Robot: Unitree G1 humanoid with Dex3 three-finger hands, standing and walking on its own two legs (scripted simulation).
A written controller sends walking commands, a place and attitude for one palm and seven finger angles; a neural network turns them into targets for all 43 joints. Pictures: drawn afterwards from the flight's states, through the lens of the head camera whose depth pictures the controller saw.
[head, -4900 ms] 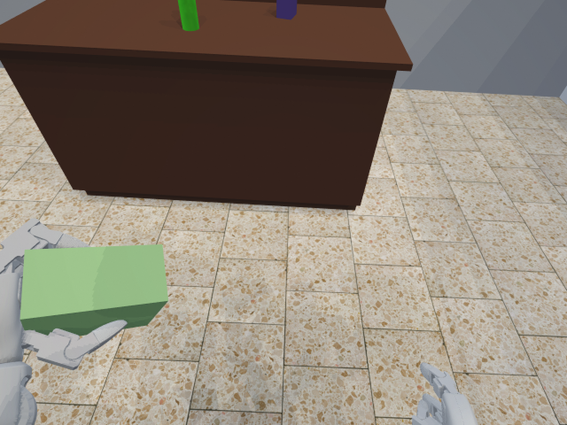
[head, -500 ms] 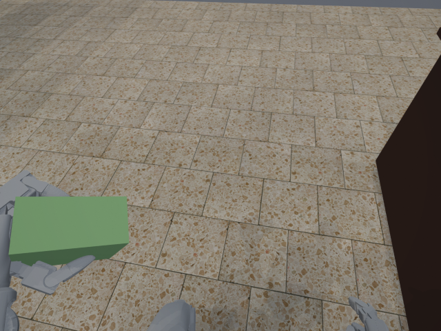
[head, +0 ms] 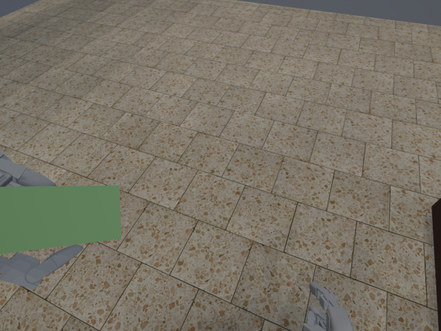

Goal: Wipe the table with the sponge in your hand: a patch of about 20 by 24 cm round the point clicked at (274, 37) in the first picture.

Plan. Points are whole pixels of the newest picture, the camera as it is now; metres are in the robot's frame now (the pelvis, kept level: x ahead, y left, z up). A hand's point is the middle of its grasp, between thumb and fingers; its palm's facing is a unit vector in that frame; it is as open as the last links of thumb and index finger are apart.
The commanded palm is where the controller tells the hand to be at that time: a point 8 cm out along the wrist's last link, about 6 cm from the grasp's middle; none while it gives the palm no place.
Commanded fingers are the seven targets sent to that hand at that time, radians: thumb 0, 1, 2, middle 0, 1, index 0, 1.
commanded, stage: walk to a spot facing it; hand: left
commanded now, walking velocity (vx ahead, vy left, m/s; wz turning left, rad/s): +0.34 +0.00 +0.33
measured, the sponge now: (73, 218) +0.21 +0.20 +0.19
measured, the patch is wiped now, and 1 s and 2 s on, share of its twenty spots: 0.00 0.00 0.00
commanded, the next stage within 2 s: turn to face it in 0.38 s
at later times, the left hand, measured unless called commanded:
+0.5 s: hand (47, 163) +0.29 +0.28 +0.19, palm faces +0.54 -0.70 -0.47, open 10.4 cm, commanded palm +0.21 +0.32 +0.18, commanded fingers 0.00 0.10 1.30 -1.20 -1.60 -1.20 -1.60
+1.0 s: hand (138, 141) +0.37 +0.18 +0.16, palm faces +0.46 -0.80 -0.39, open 10.5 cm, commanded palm +0.29 +0.22 +0.18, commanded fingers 0.00 0.10 1.30 -1.20 -1.60 -1.20 -1.60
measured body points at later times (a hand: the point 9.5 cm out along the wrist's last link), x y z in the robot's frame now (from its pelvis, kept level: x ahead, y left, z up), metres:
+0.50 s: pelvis +0.11 +0.01 -0.02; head +0.15 +0.03 +0.43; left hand +0.25 +0.31 +0.22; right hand +0.33 -0.22 -0.08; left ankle +0.16 +0.11 -0.73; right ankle +0.06 -0.13 -0.66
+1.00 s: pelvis +0.15 -0.07 -0.01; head +0.19 -0.09 +0.44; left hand +0.34 +0.22 +0.18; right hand +0.38 -0.26 -0.09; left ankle +0.12 +0.09 -0.66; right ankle +0.21 -0.11 -0.73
